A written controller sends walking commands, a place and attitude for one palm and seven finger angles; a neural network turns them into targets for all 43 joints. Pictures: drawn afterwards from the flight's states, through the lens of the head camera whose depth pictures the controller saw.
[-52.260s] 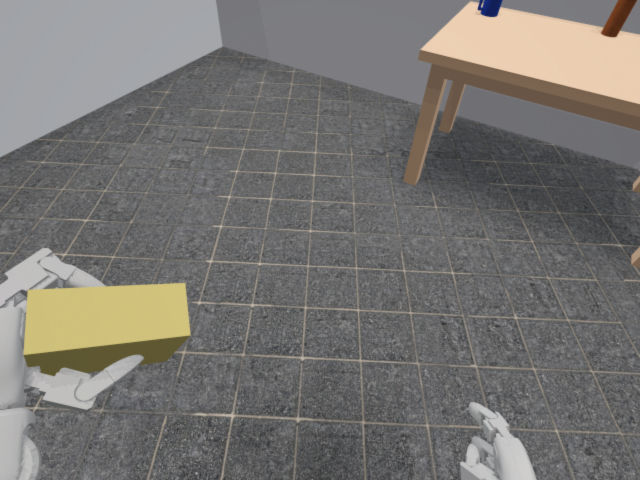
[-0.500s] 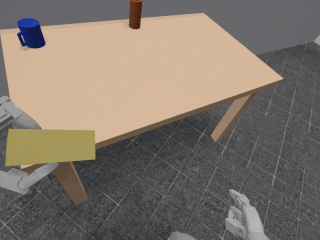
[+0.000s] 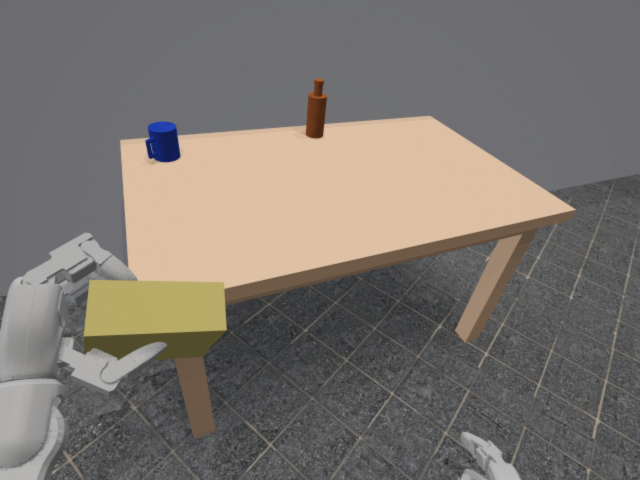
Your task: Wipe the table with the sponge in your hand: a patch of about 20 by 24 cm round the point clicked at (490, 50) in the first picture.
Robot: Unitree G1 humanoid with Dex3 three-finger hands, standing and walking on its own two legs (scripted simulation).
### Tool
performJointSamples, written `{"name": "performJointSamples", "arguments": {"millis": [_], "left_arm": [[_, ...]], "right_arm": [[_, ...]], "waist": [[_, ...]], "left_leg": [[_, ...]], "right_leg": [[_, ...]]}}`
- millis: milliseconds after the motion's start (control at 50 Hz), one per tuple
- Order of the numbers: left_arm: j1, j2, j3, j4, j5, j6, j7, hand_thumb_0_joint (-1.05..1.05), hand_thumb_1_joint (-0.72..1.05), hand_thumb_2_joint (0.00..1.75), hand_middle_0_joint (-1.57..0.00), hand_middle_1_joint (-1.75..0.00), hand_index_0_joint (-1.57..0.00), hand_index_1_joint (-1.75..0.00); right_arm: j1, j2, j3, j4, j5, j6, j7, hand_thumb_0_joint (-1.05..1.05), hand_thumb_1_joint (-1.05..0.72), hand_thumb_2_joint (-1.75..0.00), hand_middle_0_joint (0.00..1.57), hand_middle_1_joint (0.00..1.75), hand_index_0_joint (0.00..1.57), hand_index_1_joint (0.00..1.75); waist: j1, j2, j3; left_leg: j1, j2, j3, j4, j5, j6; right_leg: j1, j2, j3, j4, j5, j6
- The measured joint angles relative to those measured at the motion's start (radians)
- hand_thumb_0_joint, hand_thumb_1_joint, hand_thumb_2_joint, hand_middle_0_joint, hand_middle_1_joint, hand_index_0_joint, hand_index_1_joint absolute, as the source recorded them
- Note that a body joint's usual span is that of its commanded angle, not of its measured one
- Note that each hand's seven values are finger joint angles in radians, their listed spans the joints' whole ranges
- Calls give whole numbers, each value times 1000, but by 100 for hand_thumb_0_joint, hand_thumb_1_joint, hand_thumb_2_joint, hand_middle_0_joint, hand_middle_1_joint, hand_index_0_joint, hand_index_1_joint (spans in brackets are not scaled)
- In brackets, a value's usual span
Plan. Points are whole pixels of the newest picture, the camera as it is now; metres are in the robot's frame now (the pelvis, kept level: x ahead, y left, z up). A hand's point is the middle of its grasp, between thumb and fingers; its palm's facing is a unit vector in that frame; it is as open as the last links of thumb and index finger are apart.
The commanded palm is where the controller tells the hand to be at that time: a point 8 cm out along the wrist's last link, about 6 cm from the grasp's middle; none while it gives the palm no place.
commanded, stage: stop stepping back and stand still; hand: left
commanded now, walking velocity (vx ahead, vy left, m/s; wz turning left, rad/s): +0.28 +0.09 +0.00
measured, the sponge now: (174, 323) +0.23 +0.19 +0.14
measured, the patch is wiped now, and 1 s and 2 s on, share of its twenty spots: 1.00 1.00 1.00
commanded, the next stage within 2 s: stand and wait in 1.12 s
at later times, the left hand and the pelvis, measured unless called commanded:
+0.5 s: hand (78, 379) +0.15 +0.23 +0.17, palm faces +0.35 -0.86 -0.37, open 9.5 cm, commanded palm +0.08 +0.28 +0.19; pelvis -0.07 +0.00 -0.01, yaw +2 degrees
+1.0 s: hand (30, 436) +0.10 +0.25 +0.16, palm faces +0.40 -0.86 -0.31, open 9.5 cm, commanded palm +0.05 +0.29 +0.19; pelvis -0.10 +0.00 +0.00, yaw +3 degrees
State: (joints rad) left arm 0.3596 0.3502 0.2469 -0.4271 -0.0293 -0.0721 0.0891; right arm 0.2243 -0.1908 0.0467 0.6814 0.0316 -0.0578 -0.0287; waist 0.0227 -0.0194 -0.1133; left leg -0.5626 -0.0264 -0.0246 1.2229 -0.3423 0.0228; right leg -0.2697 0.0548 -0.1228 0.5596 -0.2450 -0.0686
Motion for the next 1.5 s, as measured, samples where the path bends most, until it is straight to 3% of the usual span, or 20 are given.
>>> {"name": "performJointSamples", "arguments": {"millis": [60,140,160,180,220,300,380,440,520,560,620,660,720,780,880,1000,1100,1240,1340,1500], "left_arm": [[30,24,27,-52,-6,-26,-6,-1,-49,107,-81,-141,-82,-143],[51,62,69,-112,-14,-34,1,-1,-50,107,-81,-141,-82,-143],[62,71,84,-128,-18,-36,6,-1,-50,107,-81,-141,-82,-143],[76,86,105,-139,-21,-37,12,-1,-50,107,-81,-141,-82,-143],[122,105,154,-134,-18,-32,27,-1,-50,107,-81,-141,-82,-143],[143,68,143,-63,-6,-36,31,-1,-50,107,-81,-141,-82,-143],[43,48,101,-6,-11,-35,18,-1,-50,107,-81,-141,-82,-143],[8,25,84,-4,-14,-37,7,-1,-49,107,-81,-141,-82,-143],[111,25,99,-75,-23,-60,-12,-1,-49,107,-81,-141,-82,-143],[169,34,110,-120,-23,-61,-11,-1,-49,107,-81,-141,-82,-143],[183,58,108,-172,-18,-55,6,-1,-49,107,-81,-141,-82,-143],[165,66,109,-183,-17,-55,23,-1,-49,107,-81,-141,-82,-143],[147,53,123,-134,-12,-37,50,-1,-50,107,-81,-141,-82,-142],[113,48,123,-61,-13,-21,56,-1,-50,107,-81,-141,-82,-143],[41,27,96,8,-14,-10,42,-1,-49,107,-81,-141,-82,-143],[121,-15,39,-65,-22,-24,30,-1,-49,107,-81,-141,-82,-143],[199,30,72,-111,-19,-41,59,-1,-49,107,-81,-141,-82,-143],[91,-1,73,2,-18,-42,76,-1,-49,107,-81,-141,-82,-143],[83,-34,35,16,-12,-39,73,-1,-49,107,-81,-142,-82,-143],[132,16,48,-35,-16,-52,68,-1,-49,107,-81,-141,-82,-143]], "right_arm": [[8,11,-2,-42,2,23,3,1,-90,-89,20,30,21,30],[16,-27,-20,-97,3,-1,-17,1,-90,-89,20,30,21,30],[16,-41,-25,-106,3,-9,-24,1,-90,-89,20,30,21,30],[13,-42,-31,-106,1,-16,-31,1,-90,-89,20,30,21,30],[10,-11,-32,-94,-3,-17,-38,1,-90,-89,20,30,20,30],[80,3,-36,-62,-3,-79,-30,1,-91,-89,20,30,20,30],[125,-8,-16,-28,-1,-70,-12,1,-90,-89,20,30,20,30],[89,-21,-20,-1,-2,-36,-6,1,-90,-89,20,30,21,30],[54,-4,-33,11,-1,2,14,1,-90,-89,20,30,21,30],[50,0,-32,-3,-5,4,13,1,-90,-89,20,30,21,30],[52,-10,-34,-31,-12,-16,-6,1,-90,-89,20,30,21,30],[42,-22,-41,-44,-19,-31,-22,1,-90,-89,20,30,21,30],[22,-16,-47,-57,-22,-48,-33,1,-91,-89,20,30,20,30],[19,-6,-44,-56,-13,-75,-23,1,-91,-89,20,30,20,30],[6,-8,-16,-55,-5,-65,-4,1,-90,-89,20,30,20,30],[-10,-6,-25,-33,-14,-21,-2,1,-90,-89,20,30,21,30],[11,-4,-26,-51,-24,-26,-29,1,-90,-89,20,30,21,30],[9,-20,-25,-36,-20,-44,-34,1,-90,-89,20,30,20,30],[-17,-16,-21,-47,-28,-42,-30,1,-90,-89,20,30,21,30],[-20,-8,-20,-76,-30,-36,-30,1,-90,-89,20,30,21,30]], "waist": [[-29,-62,-51],[-58,-65,-67],[-62,-57,-61],[-66,-72,-51],[-42,-144,-16],[-53,-73,-36],[-56,-6,9],[-69,66,73],[-60,17,72],[-63,-8,55],[-59,-28,45],[-49,-41,47],[-29,-57,52],[-39,-28,40],[-40,22,66],[-42,19,72],[-25,-25,82],[-8,18,66],[-18,13,61],[-31,-7,72]], "left_leg": [[-2,39,1,66,9,13],[155,88,5,-269,-54,42],[221,91,9,-405,-104,38],[272,79,24,-509,-202,-4],[338,24,94,-574,-167,-43],[390,29,94,-613,-103,-33],[370,50,29,-546,-125,-41],[255,75,-29,-294,-171,1],[111,26,-18,-18,-90,15],[106,40,4,-84,-54,24],[182,63,24,-347,-43,40],[255,54,32,-497,-131,4],[301,29,73,-540,-77,-8],[344,23,66,-588,-43,-5],[339,44,24,-537,-64,-20],[299,39,-1,-541,-47,21],[358,10,33,-661,11,-2],[376,16,20,-680,19,1],[376,16,30,-704,30,5],[394,6,37,-737,37,11]], "right_leg": [[-84,-15,8,14,18,-6],[-221,-33,-1,73,32,0],[-254,-38,-2,102,28,5],[-286,-55,10,144,18,11],[-307,-84,77,271,-71,23],[-289,-55,80,461,-194,46],[-124,-53,52,170,-39,50],[-101,-13,-10,137,-64,3],[-126,-13,12,112,-20,-11],[-138,-13,21,86,3,-10],[-162,-19,10,81,16,-3],[-189,-35,13,123,-2,5],[-222,-34,81,304,-174,40],[-191,-31,104,340,-172,61],[-45,-32,80,46,36,52],[-59,-21,55,-16,50,32],[-61,-49,94,-4,15,58],[-12,-43,82,-87,86,54],[-13,-42,92,-116,103,57],[-6,-50,101,-126,100,65]]}}
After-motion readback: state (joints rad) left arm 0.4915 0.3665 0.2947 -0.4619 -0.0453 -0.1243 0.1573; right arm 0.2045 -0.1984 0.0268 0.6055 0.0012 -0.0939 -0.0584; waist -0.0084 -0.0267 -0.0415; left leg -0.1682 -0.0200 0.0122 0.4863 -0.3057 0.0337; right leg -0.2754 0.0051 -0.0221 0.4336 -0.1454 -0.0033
